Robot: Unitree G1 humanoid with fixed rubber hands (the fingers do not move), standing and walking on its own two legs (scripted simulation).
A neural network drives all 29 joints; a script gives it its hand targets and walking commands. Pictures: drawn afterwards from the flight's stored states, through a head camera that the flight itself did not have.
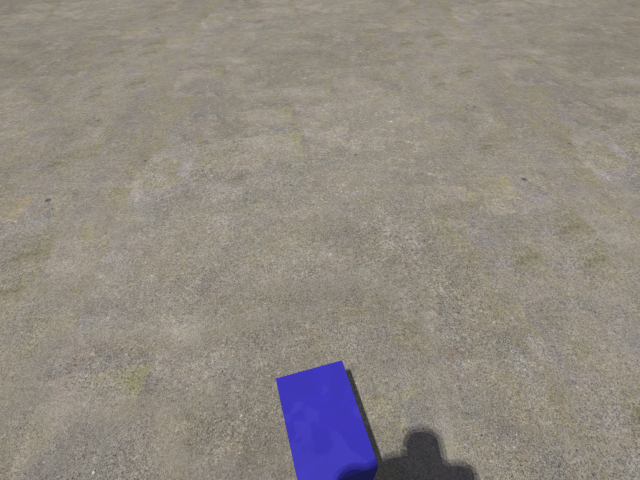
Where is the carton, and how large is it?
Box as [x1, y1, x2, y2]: [276, 360, 378, 479]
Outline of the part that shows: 341,360 276,378 297,479 372,479 378,466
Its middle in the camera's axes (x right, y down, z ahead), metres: +0.00 +0.53 +1.11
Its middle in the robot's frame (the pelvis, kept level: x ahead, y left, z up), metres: +0.43 +0.03 -0.70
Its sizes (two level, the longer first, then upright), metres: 0.295 0.202 0.157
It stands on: the floor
